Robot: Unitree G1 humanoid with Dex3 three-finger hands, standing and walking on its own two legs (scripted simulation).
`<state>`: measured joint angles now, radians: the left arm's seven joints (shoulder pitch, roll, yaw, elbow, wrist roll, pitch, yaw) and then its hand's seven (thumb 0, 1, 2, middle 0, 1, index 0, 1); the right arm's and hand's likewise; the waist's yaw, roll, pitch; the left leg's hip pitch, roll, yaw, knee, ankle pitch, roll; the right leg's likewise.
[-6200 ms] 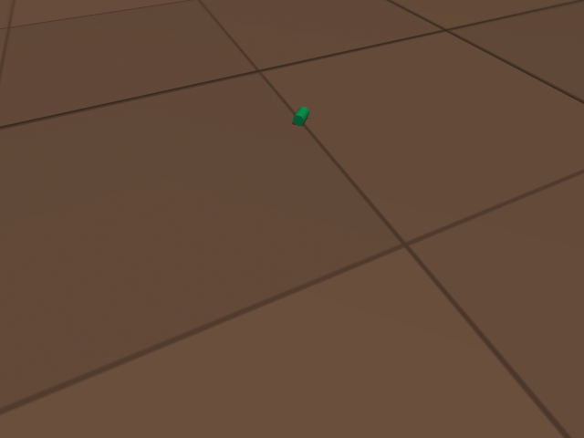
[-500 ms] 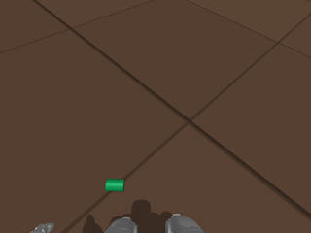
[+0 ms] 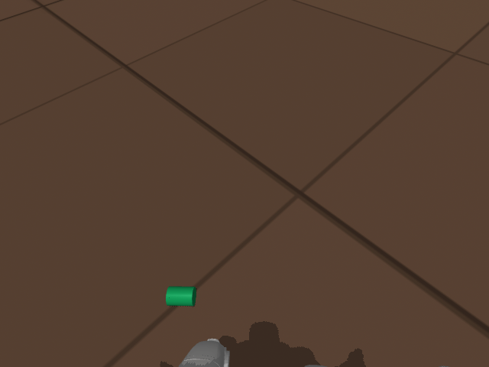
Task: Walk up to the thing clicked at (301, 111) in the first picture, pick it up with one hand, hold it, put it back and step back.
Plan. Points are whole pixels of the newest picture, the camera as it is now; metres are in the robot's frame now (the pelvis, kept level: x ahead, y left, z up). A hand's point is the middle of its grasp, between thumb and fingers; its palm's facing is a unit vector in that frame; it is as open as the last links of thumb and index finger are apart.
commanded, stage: walk up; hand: left
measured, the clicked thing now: (181, 295) +0.43 +0.33 -0.71
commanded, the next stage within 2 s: stand in 1.44 s
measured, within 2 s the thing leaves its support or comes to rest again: neither
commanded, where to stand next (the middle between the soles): +0.04 +0.07 m, yaw +1 degrees
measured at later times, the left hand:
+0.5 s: hand out of the picture +0.10 +0.31 -0.14, palm faces -0.03 -0.93 -0.37, open 7.4 cm
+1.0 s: hand out of the picture +0.10 +0.30 -0.12, palm faces -0.02 -0.93 -0.36, open 7.4 cm
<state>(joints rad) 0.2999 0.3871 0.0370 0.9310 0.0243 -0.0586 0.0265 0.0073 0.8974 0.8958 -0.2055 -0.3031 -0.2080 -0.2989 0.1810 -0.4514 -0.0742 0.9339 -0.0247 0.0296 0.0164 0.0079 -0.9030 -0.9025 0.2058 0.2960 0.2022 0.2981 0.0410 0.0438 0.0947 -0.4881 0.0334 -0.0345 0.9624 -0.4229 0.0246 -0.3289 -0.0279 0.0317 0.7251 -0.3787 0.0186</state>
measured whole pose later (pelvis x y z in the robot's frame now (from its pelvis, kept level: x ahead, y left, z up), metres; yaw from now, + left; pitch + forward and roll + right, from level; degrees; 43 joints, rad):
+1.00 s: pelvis +0.01 +0.04 +0.03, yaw +0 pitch -2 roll +0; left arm 0.05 0.36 -0.01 1.18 0.01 -0.02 0.00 0.01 0.90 0.90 -0.20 -0.30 -0.20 -0.30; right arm 0.04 -0.36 -0.02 1.17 0.01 0.00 0.02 0.01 -0.90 -0.90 0.21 0.30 0.20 0.30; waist 0.00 0.01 0.06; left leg -0.14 0.01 0.01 0.35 -0.17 -0.01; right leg -0.13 -0.04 0.01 0.34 -0.17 0.04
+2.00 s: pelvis +0.02 +0.03 +0.03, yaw +0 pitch -2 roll +0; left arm 0.10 0.35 0.01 1.13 0.01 -0.01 -0.01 0.01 0.90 0.90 -0.20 -0.30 -0.20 -0.30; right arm 0.07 -0.35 -0.02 1.14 -0.01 -0.01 0.01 0.01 -0.90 -0.90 0.21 0.30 0.20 0.30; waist 0.00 0.00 0.06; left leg -0.12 0.02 0.01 0.32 -0.17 -0.01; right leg -0.10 -0.04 0.00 0.30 -0.17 0.04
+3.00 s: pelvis +0.02 +0.03 +0.03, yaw +1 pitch -2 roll +0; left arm 0.12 0.36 -0.01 1.12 0.01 0.00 -0.01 0.01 0.90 0.90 -0.20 -0.30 -0.20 -0.30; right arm 0.10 -0.35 -0.01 1.14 0.00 -0.01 0.01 0.01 -0.90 -0.90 0.21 0.30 0.20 0.30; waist 0.00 0.00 0.05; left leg -0.12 0.02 0.01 0.33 -0.17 -0.01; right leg -0.10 -0.04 0.00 0.31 -0.18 0.04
